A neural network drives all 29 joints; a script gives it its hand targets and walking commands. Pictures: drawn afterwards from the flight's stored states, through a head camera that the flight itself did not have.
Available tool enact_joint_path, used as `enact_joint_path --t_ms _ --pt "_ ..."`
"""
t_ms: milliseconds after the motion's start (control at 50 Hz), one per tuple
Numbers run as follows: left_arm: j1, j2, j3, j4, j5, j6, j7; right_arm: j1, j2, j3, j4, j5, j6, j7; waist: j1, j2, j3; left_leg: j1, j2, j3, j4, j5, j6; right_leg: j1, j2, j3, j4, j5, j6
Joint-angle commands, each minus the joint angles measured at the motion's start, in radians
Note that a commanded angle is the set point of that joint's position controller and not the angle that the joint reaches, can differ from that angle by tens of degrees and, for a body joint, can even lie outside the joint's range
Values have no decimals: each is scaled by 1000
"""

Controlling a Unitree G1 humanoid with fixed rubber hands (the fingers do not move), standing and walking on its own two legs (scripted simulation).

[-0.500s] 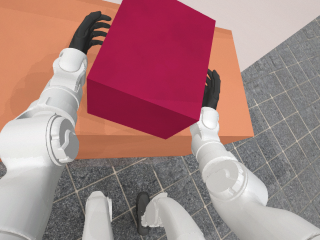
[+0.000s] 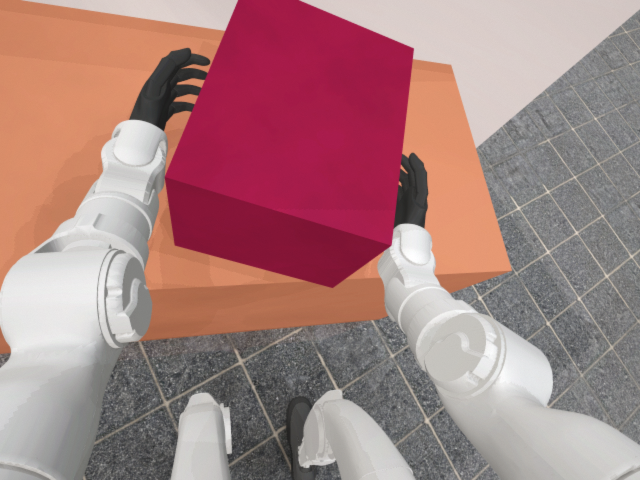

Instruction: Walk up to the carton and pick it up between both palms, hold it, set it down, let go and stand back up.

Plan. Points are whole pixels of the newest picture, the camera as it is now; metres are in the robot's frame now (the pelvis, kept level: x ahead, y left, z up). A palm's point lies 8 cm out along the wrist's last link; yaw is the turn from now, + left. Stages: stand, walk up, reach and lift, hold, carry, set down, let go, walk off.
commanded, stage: set down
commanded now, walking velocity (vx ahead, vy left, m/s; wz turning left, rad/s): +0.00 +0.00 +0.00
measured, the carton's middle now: (293, 147) +0.53 +0.00 -0.03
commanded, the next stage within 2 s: none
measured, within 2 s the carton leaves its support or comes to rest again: neither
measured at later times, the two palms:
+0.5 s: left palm (159, 106) +0.54 +0.17 +0.01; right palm (441, 207) +0.43 -0.19 +0.01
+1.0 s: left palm (101, 28) +0.52 +0.20 +0.13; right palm (505, 197) +0.40 -0.20 +0.10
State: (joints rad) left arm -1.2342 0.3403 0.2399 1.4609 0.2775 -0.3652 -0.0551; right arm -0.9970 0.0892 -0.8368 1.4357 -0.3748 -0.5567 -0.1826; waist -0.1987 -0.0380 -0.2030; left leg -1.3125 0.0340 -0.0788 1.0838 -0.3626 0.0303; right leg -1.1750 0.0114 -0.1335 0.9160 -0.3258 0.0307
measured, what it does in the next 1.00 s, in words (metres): stands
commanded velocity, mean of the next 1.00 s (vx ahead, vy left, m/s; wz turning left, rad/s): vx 0.00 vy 0.00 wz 0.00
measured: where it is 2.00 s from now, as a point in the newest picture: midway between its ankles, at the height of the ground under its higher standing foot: (255, 462)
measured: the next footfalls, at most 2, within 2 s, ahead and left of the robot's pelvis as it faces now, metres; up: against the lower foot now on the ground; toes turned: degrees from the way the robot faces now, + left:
none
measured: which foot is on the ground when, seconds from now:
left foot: down 0.00-1.00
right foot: down 0.00-1.00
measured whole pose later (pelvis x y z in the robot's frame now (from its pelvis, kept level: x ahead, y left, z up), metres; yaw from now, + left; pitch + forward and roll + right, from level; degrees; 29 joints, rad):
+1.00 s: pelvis +0.01 +0.03 +0.04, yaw -2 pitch +22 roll -7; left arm -1.18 0.44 -0.27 1.55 -0.34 -0.26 -0.08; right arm -0.91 -0.10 -0.18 1.34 0.23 -0.33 -0.21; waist -0.19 0.03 -0.20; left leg -0.95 0.01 -0.03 0.93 -0.36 0.04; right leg -0.85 0.01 -0.03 0.74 -0.27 0.07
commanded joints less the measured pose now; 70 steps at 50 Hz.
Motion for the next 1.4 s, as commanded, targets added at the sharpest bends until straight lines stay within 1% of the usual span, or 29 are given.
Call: enact_joint_path --t_ms 0,40,80,120,140,160,180,220,260,320,400,440,640,660,700,760,820,880,900,920,960,1020,1080,1140,1180,1200,1260,1340,1380 --pt "-397 -33 -122 -117 -111 -31 41 -263 -129 146 -17 86 -10 10 8 474 -930 905 42 -5 -76 444 -187 36 31 -20 -49 196 -18" --pt "-435 -37 -203 -141 -214 -32 54 -307 -104 244 -71 183 -16 -12 27 448 -985 868 31 13 -26 526 -199 55 40 -1 -14 241 -10" --pt "-440 38 -252 10 -312 -30 44 -304 -208 288 -67 244 -14 -42 3 396 -909 742 4 43 -3 385 -179 89 42 0 5 225 -11" --pt "-452 52 -301 24 -372 -31 39 -323 -204 399 -60 329 5 -53 27 361 -868 683 -6 57 12 351 -166 80 45 19 27 243 -11" --pt "-499 81 -326 27 -417 -38 33 -381 -242 422 -94 354 5 -60 -5 329 -903 669 -10 64 30 362 -171 111 50 10 36 268 -6" --pt "-525 110 -360 18 -450 -33 31 -373 -270 427 -55 397 23 -60 -20 369 -868 684 -1 44 31 362 -187 83 54 6 50 229 -11" --pt "-518 115 -363 3 -450 -22 27 -396 -282 448 -75 405 27 -68 1 367 -868 680 -6 59 38 385 -189 79 57 -4 51 236 -13" --pt "-483 97 -413 -11 -495 -16 25 -394 -305 468 -81 433 41 -65 -16 339 -882 699 -1 41 31 410 -191 71 67 -1 49 267 -13" --pt "-502 124 -417 -63 -502 -11 19 -396 -306 491 -86 451 54 -55 -18 343 -938 766 3 41 33 475 -196 66 65 -10 39 265 -19" --pt "-461 127 -413 -132 -516 3 25 -400 -332 525 -132 493 67 -33 35 367 -1039 857 7 35 29 556 -205 66 67 -20 24 258 -23" --pt "-458 131 -422 -166 -515 21 32 -356 -327 537 -153 505 96 -13 35 397 -1030 916 22 10 -4 558 -215 42 55 -16 1 212 -27" --pt "-488 137 -407 -354 -505 19 38 -351 -342 527 -231 520 86 -4 49 441 -1142 1009 28 6 -6 663 -218 50 60 -20 -6 256 -29" --pt "-441 109 -414 -247 -518 55 46 -314 -362 486 -252 478 136 -1 10 425 -1006 1049 29 -8 -109 647 -233 142 47 -4 -93 246 -29" --pt "-385 142 -394 -334 -514 58 40 -229 -377 508 -305 489 129 -10 21 434 -1083 1124 21 0 -104 728 -238 243 48 -3 -109 342 -30" --pt "-373 150 -387 -196 -497 77 34 -225 -382 511 -235 485 130 -23 -6 411 -953 1076 25 2 -119 791 -245 216 52 8 -115 348 -21" --pt "-385 135 -413 -195 -507 90 11 -236 -381 540 -217 527 128 -35 -26 422 -835 1072 25 3 -159 781 -236 267 55 23 -153 357 -25" --pt "-407 154 -447 -97 -538 86 -9 -257 -349 585 -150 552 148 -32 -21 386 -703 993 20 8 -202 649 -214 297 46 25 -188 306 -27" --pt "-282 132 -450 -108 -551 74 -23 -167 -330 655 -211 589 140 -29 1 349 -681 1015 9 9 -228 693 -203 408 51 42 -214 394 -24" --pt "-301 159 -448 -47 -560 76 -29 -210 -335 675 -172 602 160 -26 12 324 -627 991 22 -4 -244 637 -201 399 46 42 -224 341 -19" --pt "-411 164 -491 -12 -597 74 -33 -319 -351 632 -178 591 188 -26 -28 323 -589 958 16 -2 -275 494 -193 366 40 36 -239 250 -19" --pt "-391 177 -534 3 -649 69 -32 -324 -343 674 -246 604 222 -20 -17 285 -565 898 16 -11 -311 302 -163 386 24 34 -253 190 -20" --pt "-441 189 -571 -39 -699 68 -36 -356 -338 698 -278 616 259 -16 -17 298 -606 885 16 0 -315 265 -150 412 14 33 -253 187 -33" --pt "-488 242 -580 -34 -751 78 -33 -405 -338 712 -388 606 326 -21 -9 220 -649 858 14 4 -343 138 -114 429 1 30 -262 122 -27" --pt "-477 250 -606 -67 -759 98 -35 -357 -329 701 -356 596 370 -35 -8 276 -667 909 20 -3 -362 125 -124 410 7 24 -258 119 -33" --pt "-440 252 -581 -94 -745 103 -36 -338 -345 685 -415 567 367 -46 -12 245 -752 951 23 -6 -362 151 -118 467 12 20 -266 155 -37" --pt "-433 239 -581 -99 -727 113 -32 -294 -349 666 -341 557 370 -55 -26 298 -728 998 23 -20 -368 196 -126 436 14 20 -258 180 -30" --pt "-435 244 -566 -104 -724 121 -38 -306 -347 664 -388 550 369 -72 -23 271 -725 1000 21 -17 -376 184 -128 458 14 19 -273 172 -28" --pt "-263 226 -508 -211 -646 123 -51 -118 -293 693 -444 561 300 -100 4 309 -744 1120 17 -16 -345 451 -141 556 14 44 -291 350 -28" --pt "-299 252 -474 -146 -612 141 -48 -200 -308 648 -411 545 310 -104 20 313 -640 1080 21 -5 -372 394 -142 528 21 46 -304 252 -35"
